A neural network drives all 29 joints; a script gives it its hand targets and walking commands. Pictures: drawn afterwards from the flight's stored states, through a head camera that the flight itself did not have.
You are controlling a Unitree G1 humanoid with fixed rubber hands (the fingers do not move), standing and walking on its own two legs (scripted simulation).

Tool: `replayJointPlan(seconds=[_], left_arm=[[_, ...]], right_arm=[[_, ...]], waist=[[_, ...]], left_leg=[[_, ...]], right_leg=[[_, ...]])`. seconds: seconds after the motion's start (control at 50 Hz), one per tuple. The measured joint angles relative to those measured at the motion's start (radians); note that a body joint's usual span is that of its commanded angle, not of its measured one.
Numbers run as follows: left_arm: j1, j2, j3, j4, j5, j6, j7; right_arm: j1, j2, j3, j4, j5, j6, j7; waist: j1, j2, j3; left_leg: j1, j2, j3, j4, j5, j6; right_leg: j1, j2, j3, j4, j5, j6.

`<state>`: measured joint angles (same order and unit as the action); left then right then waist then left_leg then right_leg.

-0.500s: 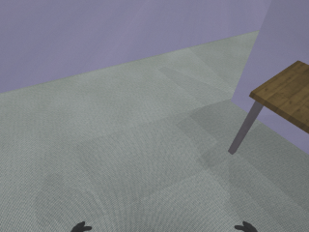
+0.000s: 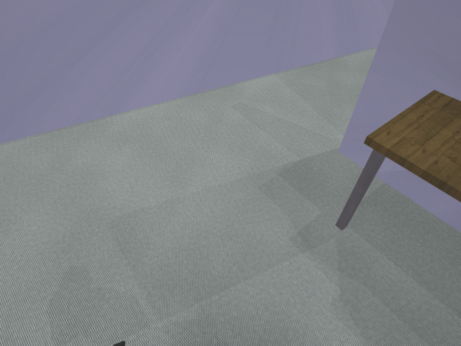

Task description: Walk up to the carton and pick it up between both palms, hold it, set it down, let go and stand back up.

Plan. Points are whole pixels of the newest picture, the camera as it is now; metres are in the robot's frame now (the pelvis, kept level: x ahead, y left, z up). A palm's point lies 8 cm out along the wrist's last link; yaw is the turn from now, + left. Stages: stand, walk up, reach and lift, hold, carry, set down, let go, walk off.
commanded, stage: stand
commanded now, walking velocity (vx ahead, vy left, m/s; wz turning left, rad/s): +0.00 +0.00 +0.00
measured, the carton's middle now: out of the picture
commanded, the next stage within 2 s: walk up in 1.06 s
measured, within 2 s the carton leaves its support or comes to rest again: neither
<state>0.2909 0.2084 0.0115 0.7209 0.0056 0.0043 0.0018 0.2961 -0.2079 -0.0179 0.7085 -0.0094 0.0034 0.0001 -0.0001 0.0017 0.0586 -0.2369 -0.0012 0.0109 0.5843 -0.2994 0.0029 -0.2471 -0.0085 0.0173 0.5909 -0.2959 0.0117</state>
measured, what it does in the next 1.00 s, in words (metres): stands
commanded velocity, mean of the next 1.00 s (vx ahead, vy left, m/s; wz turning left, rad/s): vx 0.00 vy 0.00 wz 0.00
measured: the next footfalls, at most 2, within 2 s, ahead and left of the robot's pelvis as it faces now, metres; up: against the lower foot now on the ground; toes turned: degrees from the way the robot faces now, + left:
right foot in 1.50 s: +0.07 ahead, -0.21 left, +0.00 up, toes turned -23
left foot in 1.70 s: +0.14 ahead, +0.02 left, +0.00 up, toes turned -19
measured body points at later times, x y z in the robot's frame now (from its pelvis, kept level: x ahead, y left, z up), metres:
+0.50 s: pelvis +0.00 +0.00 +0.00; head +0.00 +0.00 +0.45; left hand +0.07 +0.24 -0.12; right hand +0.07 -0.25 -0.13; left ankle +0.01 +0.12 -0.73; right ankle +0.02 -0.13 -0.73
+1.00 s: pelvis +0.00 +0.00 +0.01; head +0.00 +0.00 +0.45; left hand +0.06 +0.25 -0.13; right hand +0.06 -0.25 -0.13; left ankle +0.01 +0.12 -0.73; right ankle +0.02 -0.13 -0.73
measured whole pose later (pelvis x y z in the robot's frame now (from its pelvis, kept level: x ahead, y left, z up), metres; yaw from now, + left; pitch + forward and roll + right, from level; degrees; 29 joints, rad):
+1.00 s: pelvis +0.00 +0.00 +0.01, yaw -1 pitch -3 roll +0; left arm 0.32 0.22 0.00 0.85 0.00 0.00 0.02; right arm 0.31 -0.22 0.00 0.84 0.00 0.00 -0.01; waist 0.00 0.00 0.04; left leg -0.21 0.00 0.01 0.53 -0.27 0.00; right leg -0.22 -0.01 0.03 0.53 -0.26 0.02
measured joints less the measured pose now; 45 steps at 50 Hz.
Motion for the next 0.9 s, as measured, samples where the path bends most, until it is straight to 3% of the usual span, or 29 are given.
replayJointPlan(seconds=[0.9], left_arm=[[0.028,0.009,-0.012,0.108,-0.005,-0.002,0.010]], right_arm=[[0.017,-0.010,0.015,0.115,0.004,-0.003,-0.011]], waist=[[0.003,-0.001,-0.015]], left_leg=[[0.019,0.003,0.003,-0.049,0.025,0.000]], right_leg=[[0.019,0.004,0.011,-0.054,0.031,0.003]])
